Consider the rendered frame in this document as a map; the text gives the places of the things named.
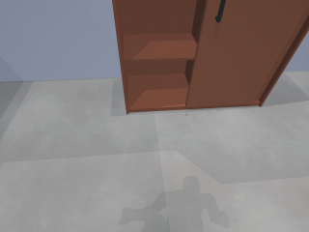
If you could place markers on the handle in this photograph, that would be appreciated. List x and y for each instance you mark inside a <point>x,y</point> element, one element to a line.
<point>220,11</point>

